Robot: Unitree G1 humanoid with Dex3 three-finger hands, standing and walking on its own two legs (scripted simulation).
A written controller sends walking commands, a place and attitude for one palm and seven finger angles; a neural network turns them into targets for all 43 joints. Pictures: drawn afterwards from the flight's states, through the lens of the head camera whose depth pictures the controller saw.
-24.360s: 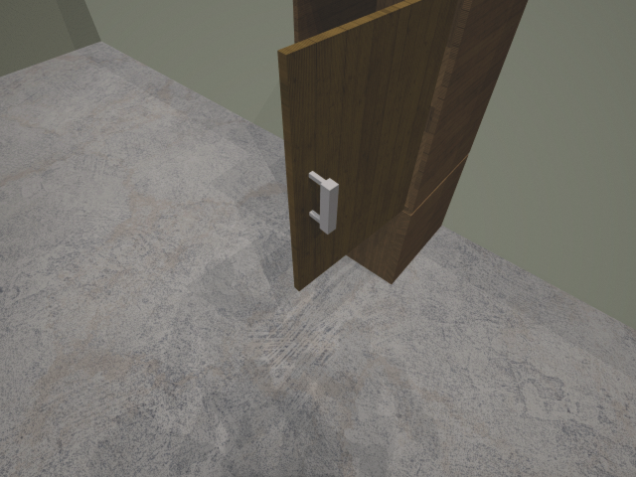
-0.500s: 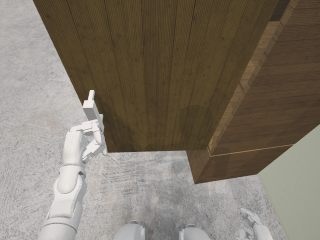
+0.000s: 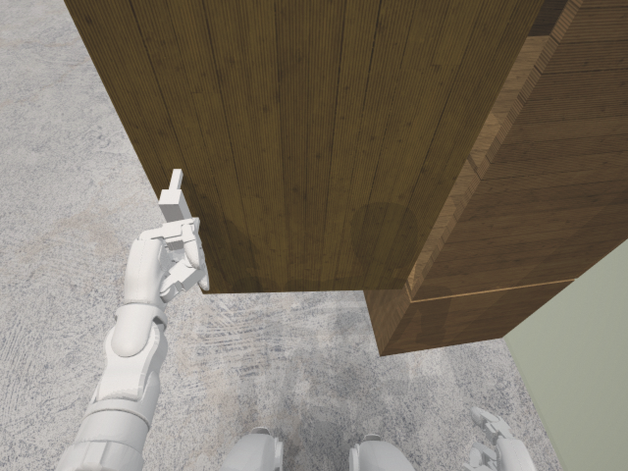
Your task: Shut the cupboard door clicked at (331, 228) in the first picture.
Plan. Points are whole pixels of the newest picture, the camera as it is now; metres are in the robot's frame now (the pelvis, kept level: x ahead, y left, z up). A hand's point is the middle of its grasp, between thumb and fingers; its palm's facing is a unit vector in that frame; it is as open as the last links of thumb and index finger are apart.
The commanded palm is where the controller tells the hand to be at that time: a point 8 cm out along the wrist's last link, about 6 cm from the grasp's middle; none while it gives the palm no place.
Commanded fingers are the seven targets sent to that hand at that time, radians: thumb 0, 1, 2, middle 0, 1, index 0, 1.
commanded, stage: push the door shut along its arc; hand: left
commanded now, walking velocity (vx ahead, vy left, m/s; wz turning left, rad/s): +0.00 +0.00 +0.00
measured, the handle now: (184, 213) +0.44 +0.19 +0.04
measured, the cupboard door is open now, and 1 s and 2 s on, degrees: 83 65 55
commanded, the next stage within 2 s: pull the fist back off the door in 1.68 s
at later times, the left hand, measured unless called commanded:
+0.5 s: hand (207, 222) +0.43 +0.16 +0.05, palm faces -0.09 -1.00 -0.03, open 3.1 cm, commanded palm +0.42 +0.20 +0.05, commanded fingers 0.00 0.90 0.90 -1.30 -1.50 -1.30 -1.50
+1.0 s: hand (236, 189) +0.49 +0.13 +0.04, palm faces -0.24 -0.97 -0.02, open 3.1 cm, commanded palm +0.49 +0.17 +0.05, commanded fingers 0.00 0.90 0.90 -1.30 -1.50 -1.30 -1.50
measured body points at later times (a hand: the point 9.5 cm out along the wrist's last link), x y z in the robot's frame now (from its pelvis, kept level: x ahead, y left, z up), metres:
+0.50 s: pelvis -0.01 +0.00 -0.01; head +0.09 +0.02 +0.43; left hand +0.42 +0.22 +0.05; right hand +0.07 -0.26 -0.12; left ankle +0.03 +0.10 -0.65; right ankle +0.02 -0.11 -0.65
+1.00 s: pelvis -0.01 +0.01 -0.02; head +0.12 +0.03 +0.41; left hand +0.49 +0.18 +0.05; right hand +0.01 -0.26 -0.13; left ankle +0.03 +0.10 -0.65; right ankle +0.02 -0.11 -0.65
